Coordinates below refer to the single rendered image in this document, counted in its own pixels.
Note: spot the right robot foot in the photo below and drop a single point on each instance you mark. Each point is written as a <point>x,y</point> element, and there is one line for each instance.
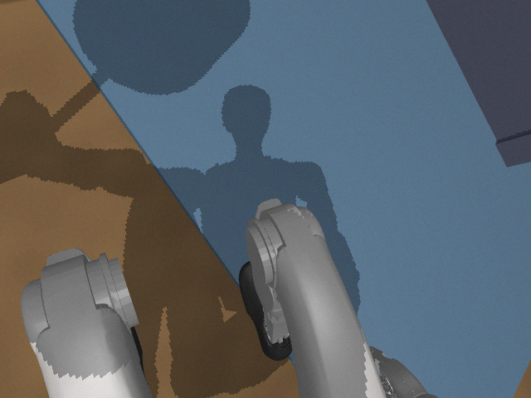
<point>276,351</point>

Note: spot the armchair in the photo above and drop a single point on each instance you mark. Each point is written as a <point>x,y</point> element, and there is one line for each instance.
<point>491,42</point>

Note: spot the right robot hand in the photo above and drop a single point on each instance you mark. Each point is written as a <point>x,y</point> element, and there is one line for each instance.
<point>397,381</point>

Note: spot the left robot foot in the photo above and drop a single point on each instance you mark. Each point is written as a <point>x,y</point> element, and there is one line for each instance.
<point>136,340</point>

